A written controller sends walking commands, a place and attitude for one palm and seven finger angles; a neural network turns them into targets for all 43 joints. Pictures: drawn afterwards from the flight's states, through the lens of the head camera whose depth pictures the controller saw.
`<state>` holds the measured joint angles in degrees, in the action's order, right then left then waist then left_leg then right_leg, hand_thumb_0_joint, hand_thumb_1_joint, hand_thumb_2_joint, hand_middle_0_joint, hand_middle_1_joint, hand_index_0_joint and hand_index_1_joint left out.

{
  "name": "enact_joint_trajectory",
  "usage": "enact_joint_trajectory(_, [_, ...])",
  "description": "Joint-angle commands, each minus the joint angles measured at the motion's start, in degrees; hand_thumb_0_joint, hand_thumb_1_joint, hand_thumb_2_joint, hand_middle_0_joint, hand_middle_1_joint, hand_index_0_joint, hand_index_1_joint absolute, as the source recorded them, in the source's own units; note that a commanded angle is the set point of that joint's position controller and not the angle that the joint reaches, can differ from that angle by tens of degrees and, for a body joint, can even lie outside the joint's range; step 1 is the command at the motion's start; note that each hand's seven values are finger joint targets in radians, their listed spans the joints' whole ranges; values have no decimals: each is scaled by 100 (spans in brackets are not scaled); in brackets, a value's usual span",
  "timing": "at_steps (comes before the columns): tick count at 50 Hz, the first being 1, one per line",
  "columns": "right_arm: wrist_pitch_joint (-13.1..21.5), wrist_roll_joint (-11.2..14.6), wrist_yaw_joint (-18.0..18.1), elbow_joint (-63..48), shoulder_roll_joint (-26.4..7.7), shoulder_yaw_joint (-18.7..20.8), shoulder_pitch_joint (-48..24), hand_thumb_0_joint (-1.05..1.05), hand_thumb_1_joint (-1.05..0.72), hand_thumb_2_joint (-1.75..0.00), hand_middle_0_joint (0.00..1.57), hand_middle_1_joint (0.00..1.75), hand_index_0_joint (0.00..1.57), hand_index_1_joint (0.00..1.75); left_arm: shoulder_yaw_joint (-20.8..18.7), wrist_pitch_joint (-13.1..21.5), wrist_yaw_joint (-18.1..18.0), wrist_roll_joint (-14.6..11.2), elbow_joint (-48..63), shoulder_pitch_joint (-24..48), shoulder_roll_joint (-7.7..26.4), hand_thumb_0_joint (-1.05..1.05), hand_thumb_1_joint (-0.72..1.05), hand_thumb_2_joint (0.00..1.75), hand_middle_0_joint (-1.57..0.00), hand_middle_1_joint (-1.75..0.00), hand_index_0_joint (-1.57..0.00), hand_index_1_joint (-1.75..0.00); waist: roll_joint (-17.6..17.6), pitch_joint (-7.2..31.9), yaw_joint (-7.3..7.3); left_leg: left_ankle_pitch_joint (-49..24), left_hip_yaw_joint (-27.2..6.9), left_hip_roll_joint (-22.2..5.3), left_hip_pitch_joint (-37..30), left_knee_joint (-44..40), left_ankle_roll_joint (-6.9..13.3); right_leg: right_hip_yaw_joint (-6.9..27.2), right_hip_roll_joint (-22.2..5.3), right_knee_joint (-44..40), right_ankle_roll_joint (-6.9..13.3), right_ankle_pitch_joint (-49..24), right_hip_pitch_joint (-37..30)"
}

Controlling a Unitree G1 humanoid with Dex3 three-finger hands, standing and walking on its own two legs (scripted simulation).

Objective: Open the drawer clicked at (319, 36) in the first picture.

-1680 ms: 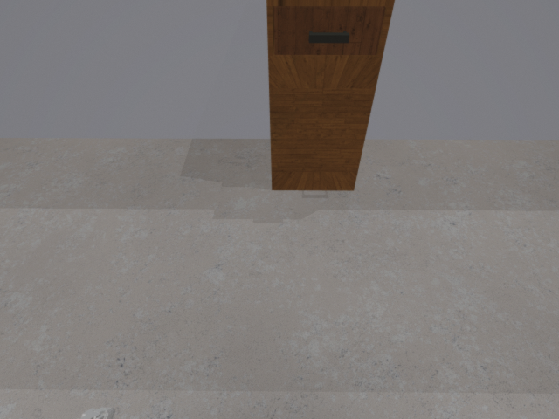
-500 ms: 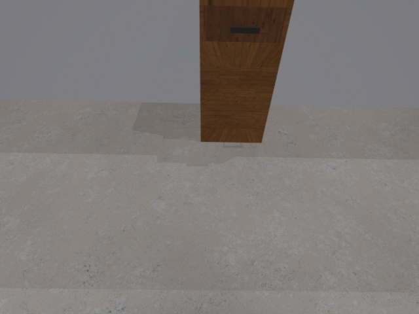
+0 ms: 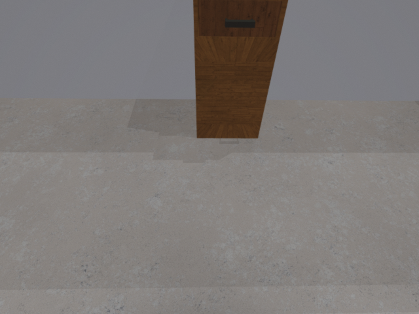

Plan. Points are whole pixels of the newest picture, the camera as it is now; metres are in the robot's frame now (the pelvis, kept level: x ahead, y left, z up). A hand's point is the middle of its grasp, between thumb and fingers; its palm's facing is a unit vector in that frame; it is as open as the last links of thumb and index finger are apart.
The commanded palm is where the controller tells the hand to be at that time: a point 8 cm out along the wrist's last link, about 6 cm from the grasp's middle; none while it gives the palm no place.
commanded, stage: walk to a spot facing it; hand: left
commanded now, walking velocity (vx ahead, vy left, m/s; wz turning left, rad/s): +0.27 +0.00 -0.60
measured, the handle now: (239, 22) +1.34 -0.04 +0.02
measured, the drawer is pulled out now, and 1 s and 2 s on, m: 0.00 0.00 0.00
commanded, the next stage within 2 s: turn to face it in 1.70 s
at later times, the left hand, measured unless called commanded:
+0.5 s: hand out of the picture +0.08 +0.14 -0.16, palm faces -0.16 -0.97 -0.17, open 7.4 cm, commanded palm none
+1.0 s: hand (193, 189) +0.49 +0.09 -0.16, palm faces -0.52 -0.83 -0.20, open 7.4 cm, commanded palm none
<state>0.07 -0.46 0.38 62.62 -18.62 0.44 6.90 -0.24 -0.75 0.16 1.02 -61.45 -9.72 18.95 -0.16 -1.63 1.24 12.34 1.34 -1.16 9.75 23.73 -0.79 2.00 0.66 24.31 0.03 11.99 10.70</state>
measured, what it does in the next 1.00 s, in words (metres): walks ahead, turning right: left foot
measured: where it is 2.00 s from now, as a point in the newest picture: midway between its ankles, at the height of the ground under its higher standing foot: (279, 254)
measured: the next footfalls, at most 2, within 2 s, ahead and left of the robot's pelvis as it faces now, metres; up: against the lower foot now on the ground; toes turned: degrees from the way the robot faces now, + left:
left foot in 0.66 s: +0.33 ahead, +0.06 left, +0.00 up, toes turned -16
right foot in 1.22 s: +0.41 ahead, -0.28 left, +0.00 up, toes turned -49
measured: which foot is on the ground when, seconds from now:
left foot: down 0.00-0.22, up 0.24-0.64, down 0.66-1.00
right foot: down 0.00-0.66, up 0.68-1.00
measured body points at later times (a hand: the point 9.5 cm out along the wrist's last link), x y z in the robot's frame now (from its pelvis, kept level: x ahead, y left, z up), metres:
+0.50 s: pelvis +0.10 -0.03 +0.00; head +0.12 -0.04 +0.45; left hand +0.09 +0.19 -0.15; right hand +0.13 -0.29 -0.14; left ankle +0.19 +0.10 -0.68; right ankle +0.02 -0.11 -0.74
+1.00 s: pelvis +0.29 -0.03 +0.00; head +0.31 -0.03 +0.45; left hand +0.51 +0.13 -0.14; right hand +0.13 -0.22 -0.14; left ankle +0.29 +0.07 -0.74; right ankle +0.27 -0.19 -0.66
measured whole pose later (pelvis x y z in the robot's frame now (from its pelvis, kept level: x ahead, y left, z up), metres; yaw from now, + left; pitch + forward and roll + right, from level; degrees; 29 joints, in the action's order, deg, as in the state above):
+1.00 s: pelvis +0.29 -0.03 +0.00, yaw -34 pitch +0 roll +0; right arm 4.6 -0.8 1.4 59.6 -10.2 2.9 21.9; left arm -6.3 -1.8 3.0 2.7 -53.0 -9.6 14.3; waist -2.5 -1.8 -0.2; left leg 17.0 18.3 -3.5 4.2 21.5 1.2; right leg -2.2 -6.2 62.6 -1.4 7.0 38.4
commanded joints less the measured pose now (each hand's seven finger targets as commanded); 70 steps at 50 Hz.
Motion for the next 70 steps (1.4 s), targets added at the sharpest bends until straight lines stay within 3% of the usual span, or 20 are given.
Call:
enact_joint_trajectory(1, [2, -70, 55, -448, -742, 209, 332, 0, -90, -90, 20, 30, 20, 30, -179, -87, 21, 30, 512, -229, 582, 0, 90, 90, -20, -30, -20, -30, 174, -32, -137, 1638, -505, -810, -47, -445, 238, 666, -312, -92, 170, 1391, 900])
enact_joint_trajectory(6, [137, -73, 56, -727, -991, 429, 474, 0, -90, -90, 20, 30, 20, 30, -326, -40, 188, 52, 969, -241, 216, 0, 90, 90, -20, -30, -20, -30, 949, -272, -160, 2041, -1252, -2081, 29, -1217, 1026, -245, -215, 2316, 26, 1631, 1696])
enact_joint_trajectory(10, [149, -94, 35, -792, -652, 401, 268, 0, -90, -90, 20, 30, 20, 30, -395, 101, 213, 70, 638, -1509, -38, 0, 90, 90, -20, -30, -20, -30, 143, -24, 394, 1379, 250, -1324, 1049, 964, 414, -693, -68, 548, 101, 754, -369])
enact_joint_trajectory(11, [131, -27, -1, -991, -196, 315, 209, 0, -90, -90, 20, 30, 20, 30, -519, 219, 119, 110, 522, -2087, 577, 0, 90, 90, -20, -30, -20, -30, -1744, 21, 606, 2046, 918, -563, 2562, 3030, -22, 1552, -1286, -704, 570, 1381, -1235])
enact_joint_trajectory(12, [202, -55, -48, -1381, -84, 248, -392, 0, -90, -90, 20, 30, 20, 30, -558, 256, 6, 22, 469, -2483, 858, 0, 90, 90, -20, -30, -20, -30, -1986, -222, 756, 2397, 507, -229, 3560, 4079, -91, 3425, -2244, -1424, 1174, 870, -1176])
enact_joint_trajectory(13, [239, -51, -40, -1416, -196, 283, -572, 0, -90, -90, 20, 30, 20, 30, -552, 292, -61, 3, 538, -2365, 744, 0, 90, 90, -20, -30, -20, -30, -1186, -263, 651, 1788, -73, -436, 3605, 4364, -52, 3557, -2162, -1437, 1417, 1011, -973])
enact_joint_trajectory(19, [196, -74, -108, -1178, 195, 352, -46, 0, -90, -90, 20, 30, 20, 30, -474, 429, -42, 50, 660, -1540, 221, 0, 90, 90, -20, -30, -20, -30, -417, -214, 16, 351, 80, -587, 2693, 3604, -256, 1723, -1370, -1203, 1188, -53, -83])
enact_joint_trajectory(28, [338, -25, -140, -1565, 397, 339, -649, 0, -90, -90, 20, 30, 20, 30, -539, 399, -72, 79, 509, -1750, 189, 0, 90, 90, -20, -30, -20, -30, -794, -180, 240, 283, 284, -241, 2145, 1756, -191, 1624, -1150, -717, 1012, -1133, -529])
enact_joint_trajectory(31, [416, -27, -45, -1319, 205, 386, 271, 0, -90, -90, 20, 30, 20, 30, -575, 376, -72, 52, 568, -1378, 204, 0, 90, 90, -20, -30, -20, -30, -662, 113, -252, -26, 373, -51, 218, 506, -83, 1404, -792, 217, 767, -1482, 208])
enact_joint_trajectory(32, [455, -47, 61, -1030, -136, 456, 1178, 0, -90, -90, 20, 30, 20, 30, -582, 379, -46, 14, 640, -1288, 40, 0, 90, 90, -20, -30, -20, -30, -101, 560, -609, -16, 25, -422, -1322, 216, 21, 1144, -437, 1292, 591, -1378, 953])
enact_joint_trajectory(33, [478, -144, 111, -846, -888, 630, 1946, 0, -90, -90, 20, 30, 20, 30, -560, 347, 30, -60, 750, -1519, -322, 0, 90, 90, -20, -30, -20, -30, 1697, 1242, -769, 478, -2205, -2292, -2490, -178, 548, 276, 327, 3194, 261, 1195, 2205])
enact_joint_trajectory(34, [409, -103, 97, -827, -908, 572, 2195, 0, -90, -90, 20, 30, 20, 30, -544, 385, 59, -27, 904, -1292, -300, 0, 90, 90, -20, -30, -20, -30, 1498, 1042, -778, 1112, -3088, -2922, -2043, -886, 905, 144, 270, 4341, 205, 2088, 2611])
enact_joint_trajectory(40, [556, -67, 124, -961, 270, 300, 947, 0, -90, -90, 20, 30, 20, 30, -561, 36, 257, 127, 816, -993, -520, 0, 90, 90, -20, -30, -20, -30, 804, -292, 5, 563, -295, -1818, 414, -1391, 423, -88, -636, 4852, -6, 109, 2505])
enact_joint_trajectory(55, [503, -147, 103, -261, 104, 306, 2323, 0, -90, -90, 20, 30, 20, 30, -356, 51, 330, 88, 1449, 1261, -703, 0, 90, 90, -20, -30, -20, -30, 698, -612, -531, -2424, 1355, -1937, -1214, -923, 656, -983, -469, 1725, 156, -232, 2664])
enact_joint_trajectory(59, [448, -96, 74, -349, -231, 381, 2070, 0, -90, -90, 20, 30, 20, 30, -455, 218, 245, 111, 992, -278, -309, 0, 90, 90, -20, -30, -20, -30, 760, 533, 232, -4845, 1881, -1803, -1236, 1551, 328, -1440, 191, 811, 564, 98, 251])
enact_joint_trajectory(60, [433, -19, 1, -431, -124, 352, 2044, 0, -90, -90, 20, 30, 20, 30, -582, 293, 195, 125, 732, -1117, 156, 0, 90, 90, -20, -30, -20, -30, 242, 1149, 633, -3506, 1859, -1655, 152, 2986, 103, -830, -309, 653, 774, -426, -1665])
enact_joint_trajectory(61, [438, 61, -10, -643, 344, 269, 2210, 0, -90, -90, 20, 30, 20, 30, -723, 351, 82, 73, 611, -1725, 838, 0, 90, 90, -20, -30, -20, -30, -1026, 1911, 694, 1701, 1559, -690, 2259, 4953, -216, 2113, -2203, 380, 1465, -1344, -3299])
enact_joint_trajectory(62, [436, 55, 48, -818, 278, 273, 1641, 0, -90, -90, 20, 30, 20, 30, -780, 288, 27, -79, 547, -1823, 1135, 0, 90, 90, -20, -30, -20, -30, -797, 1854, 728, 2182, 664, -547, 2863, 5879, -146, 2808, -2662, -238, 1796, -2100, -2999])
enact_joint_trajectory(67, [206, -127, 32, -521, 485, 308, 1695, 0, -90, -90, 20, 30, 20, 30, -474, 445, -53, -6, 801, -346, 64, 0, 90, 90, -20, -30, -20, -30, -138, 256, -293, 531, 73, -1037, 2165, 4927, -192, 834, -1554, -917, 1086, -1285, 226])
enact_joint_trajectory(70, [134, -151, 1, -547, 594, 328, 1629, 0, -90, -90, 20, 30, 20, 30, -477, 492, -44, 24, 697, -509, -174, 0, 90, 90, -20, -30, -20, -30, -454, 177, -349, 300, 176, -956, 2122, 4188, -269, 635, -1280, -1058, 1088, -938, 518])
